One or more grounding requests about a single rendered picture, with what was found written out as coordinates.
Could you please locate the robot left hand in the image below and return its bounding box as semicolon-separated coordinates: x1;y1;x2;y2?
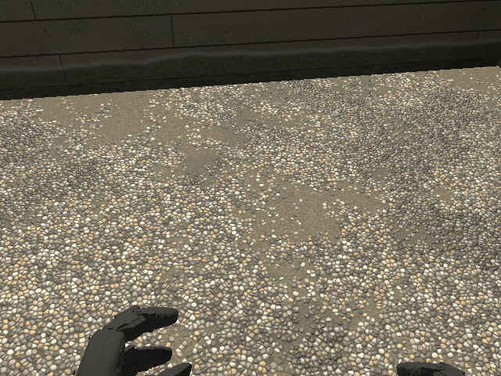
73;305;192;376

